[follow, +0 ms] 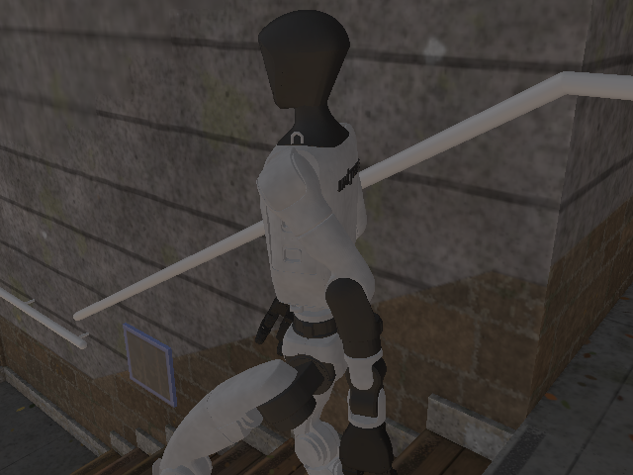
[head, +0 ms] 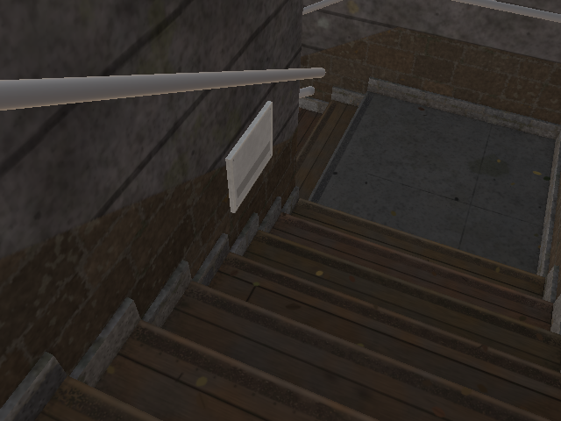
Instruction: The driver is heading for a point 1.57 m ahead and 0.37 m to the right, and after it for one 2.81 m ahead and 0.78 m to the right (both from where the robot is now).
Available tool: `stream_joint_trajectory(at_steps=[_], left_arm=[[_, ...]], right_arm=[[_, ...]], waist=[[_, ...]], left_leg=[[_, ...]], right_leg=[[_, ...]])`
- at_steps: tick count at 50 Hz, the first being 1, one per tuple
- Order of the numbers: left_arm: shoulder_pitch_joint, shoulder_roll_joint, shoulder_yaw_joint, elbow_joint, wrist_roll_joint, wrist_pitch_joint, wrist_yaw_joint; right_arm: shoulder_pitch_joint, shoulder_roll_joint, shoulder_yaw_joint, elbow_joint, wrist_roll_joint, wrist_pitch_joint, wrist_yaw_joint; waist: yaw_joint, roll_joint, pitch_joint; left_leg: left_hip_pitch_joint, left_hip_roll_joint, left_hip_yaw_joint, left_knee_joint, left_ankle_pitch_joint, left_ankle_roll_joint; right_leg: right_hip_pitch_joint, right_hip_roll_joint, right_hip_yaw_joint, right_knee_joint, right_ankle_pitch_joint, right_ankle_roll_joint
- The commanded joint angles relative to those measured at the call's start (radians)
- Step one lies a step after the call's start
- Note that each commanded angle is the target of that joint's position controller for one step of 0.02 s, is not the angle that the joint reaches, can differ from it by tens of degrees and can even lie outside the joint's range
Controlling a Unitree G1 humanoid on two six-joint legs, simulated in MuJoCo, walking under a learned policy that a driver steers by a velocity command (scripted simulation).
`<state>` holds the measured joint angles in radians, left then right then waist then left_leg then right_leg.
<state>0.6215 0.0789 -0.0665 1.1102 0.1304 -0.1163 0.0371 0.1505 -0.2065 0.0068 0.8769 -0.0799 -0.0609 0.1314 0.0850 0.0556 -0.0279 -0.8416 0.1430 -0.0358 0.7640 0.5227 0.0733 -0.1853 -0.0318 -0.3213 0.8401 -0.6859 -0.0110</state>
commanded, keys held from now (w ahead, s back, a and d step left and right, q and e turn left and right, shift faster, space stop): q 0.08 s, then e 0.90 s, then no key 0.02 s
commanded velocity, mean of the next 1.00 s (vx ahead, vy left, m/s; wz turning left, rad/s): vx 0.06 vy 0.00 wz -0.23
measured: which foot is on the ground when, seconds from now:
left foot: up 0.00-0.16, down 0.18-0.64, up 0.66-1.00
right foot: down 0.00-0.18, up 0.20-0.62, down 0.64-1.00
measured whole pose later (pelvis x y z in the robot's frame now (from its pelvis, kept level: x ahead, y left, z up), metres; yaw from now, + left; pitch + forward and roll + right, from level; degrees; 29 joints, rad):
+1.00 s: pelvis +0.24 -0.04 -0.13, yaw -18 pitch +6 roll +2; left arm 0.41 0.26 0.06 0.84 0.05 -0.09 -0.05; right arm 0.16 -0.26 -0.04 0.72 -0.05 -0.04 -0.02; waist 0.04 0.01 -0.08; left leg -0.79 0.00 -0.04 1.40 -0.30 -0.12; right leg -0.41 0.08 0.08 0.66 -0.34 -0.09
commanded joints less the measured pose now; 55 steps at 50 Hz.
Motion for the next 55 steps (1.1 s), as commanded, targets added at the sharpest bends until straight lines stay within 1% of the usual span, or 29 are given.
stream_joint_trajectory(at_steps=[1,3,6,8,9,10,11,12,13,14,15,16,17,20,23,25,29,30,32,33,34,35,36,38,40,44,46,50,55], left_arm=[[-0.035,0.166,0.025,-0.055,-0.007,-0.019,-0.004],[0.041,0.195,0.046,-0.023,-0.041,-0.003,0.022],[0.177,0.156,0.057,0.050,-0.038,0.043,0.022],[0.105,0.199,0.071,0.050,-0.005,0.068,-0.054],[0.113,0.211,0.079,0.035,-0.021,0.085,-0.106],[0.156,0.090,0.045,-0.024,-0.046,0.083,-0.146],[-0.049,0.181,0.073,-0.104,-0.104,0.067,-0.156],[-0.123,0.188,0.096,-0.099,-0.251,0.068,-0.034],[-0.134,0.144,0.077,-0.111,-0.215,0.079,0.007],[-0.068,0.064,0.022,-0.162,-0.113,0.036,-0.092],[-0.077,0.047,0.020,-0.159,-0.124,0.026,-0.109],[0.007,0.022,0.022,-0.109,-0.119,0.031,-0.104],[0.136,0.052,0.044,-0.041,-0.116,0.039,-0.107],[0.087,0.109,0.086,-0.061,-0.071,0.058,-0.123],[-0.157,0.169,0.109,-0.254,-0.070,0.057,-0.039],[-0.283,0.113,0.093,-0.310,-0.043,0.076,0.015],[-0.215,0.123,0.115,-0.314,-0.057,0.106,0.008],[-0.232,0.135,0.127,-0.318,-0.062,0.104,0.007],[-0.125,0.173,0.169,-0.271,-0.094,0.074,0.012],[0.001,0.265,0.204,-0.224,-0.091,0.040,0.030],[0.116,0.443,0.229,-0.257,-0.060,-0.007,0.026],[0.234,0.392,0.229,-0.198,0.018,-0.025,-0.017],[0.146,0.376,0.231,-0.203,-0.011,-0.022,-0.051],[-0.158,0.348,0.218,-0.284,-0.104,0.023,-0.087],[-0.265,0.305,0.193,-0.340,-0.068,0.042,-0.102],[-0.225,0.280,0.161,-0.321,-0.040,0.019,-0.081],[-0.184,0.284,0.153,-0.313,-0.073,0.012,-0.082],[-0.163,0.301,0.142,-0.314,-0.092,0.015,-0.087],[-0.241,0.316,0.116,-0.336,-0.127,0.021,-0.095]], right_arm=[[-0.047,-0.078,-0.021,-0.068,-0.002,0.019,0.001],[-0.157,-0.062,-0.012,-0.093,-0.017,0.028,-0.003],[-0.215,-0.027,-0.002,-0.054,-0.027,0.028,-0.035],[0.120,-0.119,-0.058,0.052,-0.003,0.004,-0.066],[0.344,-0.239,-0.107,0.117,-0.014,0.000,-0.074],[0.560,-0.310,-0.119,0.182,0.011,0.022,-0.064],[0.642,-0.249,-0.110,0.188,0.004,0.036,-0.062],[0.446,-0.199,-0.091,0.180,0.082,0.062,-0.120],[0.359,-0.154,-0.066,0.133,0.088,0.068,-0.153],[0.376,-0.158,-0.053,0.162,0.001,0.039,-0.060],[0.226,-0.139,-0.046,0.115,0.013,0.002,-0.023],[0.196,-0.074,-0.027,0.106,0.004,-0.036,-0.043],[0.183,-0.091,-0.030,0.099,0.001,-0.066,-0.051],[0.051,-0.143,-0.027,0.077,0.008,-0.079,-0.068],[0.231,-0.170,-0.080,0.086,0.000,-0.051,-0.140],[0.290,-0.137,-0.087,0.093,-0.008,-0.055,-0.202],[0.202,-0.167,-0.114,0.003,-0.004,-0.067,-0.214],[0.159,-0.190,-0.136,-0.004,0.020,-0.078,-0.212],[0.111,-0.191,-0.145,-0.007,0.023,-0.079,-0.218],[0.140,-0.089,-0.118,-0.044,0.017,-0.084,-0.212],[0.082,0.010,-0.086,-0.192,0.034,-0.104,-0.203],[-0.064,-0.033,-0.093,-0.200,0.094,-0.098,-0.194],[-0.072,-0.045,-0.091,-0.218,0.110,-0.089,-0.198],[0.018,-0.180,-0.129,-0.160,0.049,-0.055,-0.211],[0.130,-0.134,-0.114,-0.122,0.033,-0.032,-0.196],[0.175,-0.092,-0.076,-0.133,0.050,-0.021,-0.140],[0.092,-0.118,-0.075,-0.176,0.034,-0.003,-0.146],[0.022,-0.109,-0.050,-0.214,0.017,0.030,-0.158],[0.031,-0.072,-0.023,-0.169,0.017,0.043,-0.126]], waist=[[-0.051,-0.092,0.197],[0.028,-0.067,0.245],[0.103,-0.064,0.232],[-0.052,0.026,0.096],[-0.134,0.077,-0.054],[-0.152,0.211,-0.475],[-0.262,0.101,-0.540],[-0.216,-0.027,-0.291],[-0.193,-0.037,-0.256],[-0.098,0.078,-0.265],[-0.008,-0.010,-0.040],[0.009,-0.048,0.021],[0.037,-0.068,0.052],[0.068,0.008,0.023],[-0.088,0.012,0.021],[-0.143,0.010,0.037],[-0.109,0.055,0.047],[-0.100,0.068,0.039],[-0.049,0.002,-0.006],[-0.015,-0.220,-0.148],[-0.033,-0.357,-0.254],[0.107,-0.092,-0.117],[0.066,-0.132,-0.058],[-0.086,-0.146,-0.053],[-0.159,-0.133,-0.057],[-0.151,-0.139,-0.053],[-0.112,-0.141,-0.060],[-0.061,-0.148,-0.083],[-0.066,-0.169,-0.068]], left_leg=[[0.226,-0.030,0.078,-0.060,-0.061,-0.006],[0.072,0.018,0.053,-0.343,-0.111,-0.003],[0.148,-0.006,0.079,-0.545,-0.107,0.004],[0.733,-0.057,0.144,-0.570,0.094,0.055],[1.208,-0.024,0.155,-0.442,0.332,0.077],[1.748,0.230,-0.041,-0.069,0.783,0.303],[1.769,0.318,-0.111,-0.068,0.837,0.324],[1.498,0.371,-0.138,-0.110,0.981,0.248],[1.350,0.355,-0.114,-0.175,0.734,0.214],[1.071,0.334,-0.033,-0.208,0.496,0.207],[0.692,0.301,0.017,-0.309,0.359,0.158],[0.449,0.239,0.098,-0.383,0.225,0.154],[0.307,0.176,0.179,-0.416,0.079,0.156],[0.171,0.180,0.178,-0.418,-0.328,0.133],[0.545,0.394,-0.020,-0.420,-0.310,0.256],[0.629,0.393,-0.024,-0.393,-0.492,0.226],[0.441,0.304,0.109,-0.385,-0.664,0.117],[0.497,0.309,0.108,-0.373,-0.649,0.086],[0.441,0.271,0.174,-0.169,-0.718,0.013],[0.275,0.118,0.286,0.184,-1.039,-0.079],[-0.053,-0.088,0.217,0.463,-1.412,-0.131],[-0.222,-0.165,-0.045,0.438,-1.368,-0.131],[-0.276,-0.150,-0.083,0.441,-1.280,-0.120],[-0.088,-0.078,-0.028,0.538,-1.119,-0.112],[0.098,-0.112,-0.026,0.662,-0.912,-0.125],[0.081,-0.144,-0.035,0.752,-0.728,-0.142],[0.011,-0.136,-0.022,0.694,-0.776,-0.176],[-0.066,-0.115,-0.037,0.606,-0.862,-0.221],[0.158,-0.085,0.025,0.288,-0.929,-0.226]], right_leg=[[-0.244,-0.255,0.179,-0.209,0.533,-0.094],[0.055,-0.299,0.228,-0.132,0.499,-0.070],[0.220,-0.312,0.305,-0.072,0.630,-0.102],[-0.043,-0.228,0.224,0.229,0.563,-0.062],[-0.317,-0.111,0.120,0.460,0.293,0.015],[-0.511,-0.031,0.157,0.900,-0.303,0.095],[-0.639,-0.048,0.229,1.069,-0.396,0.112],[-0.819,-0.011,0.259,1.010,-0.348,0.072],[-0.780,-0.046,0.304,0.918,-0.313,0.054],[-0.597,-0.201,0.361,0.884,-0.281,0.089],[-0.484,-0.175,0.349,0.771,-0.222,0.125],[-0.335,-0.170,0.366,0.597,0.042,0.125],[-0.211,-0.124,0.333,0.521,0.207,0.125],[-0.075,-0.102,0.335,0.361,0.569,0.129],[-0.423,-0.131,0.409,0.325,0.371,0.075],[-0.498,-0.140,0.384,0.256,0.343,0.056],[-0.263,-0.031,0.227,0.148,0.294,0.032],[-0.243,-0.031,0.249,-0.008,0.239,0.028],[0.017,0.036,0.218,-0.296,0.502,0.014],[0.328,-0.065,0.401,-0.351,1.149,-0.111],[0.526,-0.356,0.839,-0.349,1.631,-0.407],[0.506,-0.379,0.875,-0.340,1.708,-0.406],[0.467,-0.369,0.784,-0.333,1.648,-0.383],[0.135,-0.319,0.616,-0.336,1.479,-0.320],[-0.144,-0.216,0.546,-0.361,1.301,-0.216],[-0.204,-0.151,0.556,-0.333,1.129,-0.221],[-0.138,-0.148,0.610,-0.318,1.067,-0.235],[-0.026,-0.172,0.739,-0.263,0.985,-0.302],[-0.167,-0.125,0.773,-0.247,0.843,-0.270]])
